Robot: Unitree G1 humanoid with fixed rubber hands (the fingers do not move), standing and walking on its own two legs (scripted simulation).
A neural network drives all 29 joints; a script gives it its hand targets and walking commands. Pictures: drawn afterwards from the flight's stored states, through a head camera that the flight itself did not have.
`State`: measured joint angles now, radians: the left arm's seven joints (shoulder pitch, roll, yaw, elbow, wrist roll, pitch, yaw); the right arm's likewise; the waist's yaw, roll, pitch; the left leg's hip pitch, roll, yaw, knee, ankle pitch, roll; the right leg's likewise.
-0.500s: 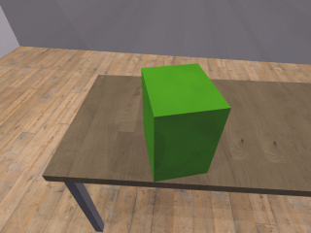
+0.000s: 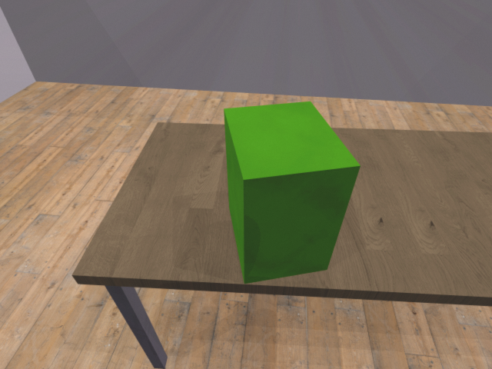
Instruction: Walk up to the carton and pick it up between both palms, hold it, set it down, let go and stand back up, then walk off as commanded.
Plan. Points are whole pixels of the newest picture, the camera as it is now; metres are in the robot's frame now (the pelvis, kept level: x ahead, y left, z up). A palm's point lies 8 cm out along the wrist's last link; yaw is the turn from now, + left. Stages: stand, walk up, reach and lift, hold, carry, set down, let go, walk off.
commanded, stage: stand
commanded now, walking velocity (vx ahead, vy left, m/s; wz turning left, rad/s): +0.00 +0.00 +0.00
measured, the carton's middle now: (277, 192) +0.48 +0.00 +0.05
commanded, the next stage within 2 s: walk off in 0.68 s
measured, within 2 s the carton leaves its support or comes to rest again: neither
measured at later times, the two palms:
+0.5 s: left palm out of the picture +0.03 +0.28 -0.12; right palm out of the picture +0.10 -0.23 -0.11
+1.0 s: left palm out of the picture +0.01 +0.29 -0.13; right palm out of the picture +0.08 -0.24 -0.12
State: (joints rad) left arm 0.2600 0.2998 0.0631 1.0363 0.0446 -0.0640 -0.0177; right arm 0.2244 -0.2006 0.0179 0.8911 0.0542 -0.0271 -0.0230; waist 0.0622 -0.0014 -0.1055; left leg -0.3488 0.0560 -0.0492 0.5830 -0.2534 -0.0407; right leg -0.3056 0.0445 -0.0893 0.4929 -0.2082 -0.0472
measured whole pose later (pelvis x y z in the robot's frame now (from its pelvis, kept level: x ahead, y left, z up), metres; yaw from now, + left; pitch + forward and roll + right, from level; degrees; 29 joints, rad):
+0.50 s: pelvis +0.00 +0.00 +0.00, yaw +0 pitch +1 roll -2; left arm 0.26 0.30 0.06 1.05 0.04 -0.06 -0.01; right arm 0.22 -0.20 0.02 0.91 0.05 -0.02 -0.02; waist 0.06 0.01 -0.11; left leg -0.35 0.06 -0.05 0.58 -0.25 -0.04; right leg -0.31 0.04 -0.09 0.49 -0.20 -0.05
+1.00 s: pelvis -0.02 +0.00 -0.01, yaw +0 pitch -2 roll -2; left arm 0.26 0.30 0.06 1.03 0.04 -0.06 0.00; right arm 0.22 -0.25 0.02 0.92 0.05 0.00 -0.02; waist 0.06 0.03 -0.05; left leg -0.36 0.06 -0.05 0.64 -0.25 -0.03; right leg -0.31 0.04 -0.09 0.54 -0.21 -0.05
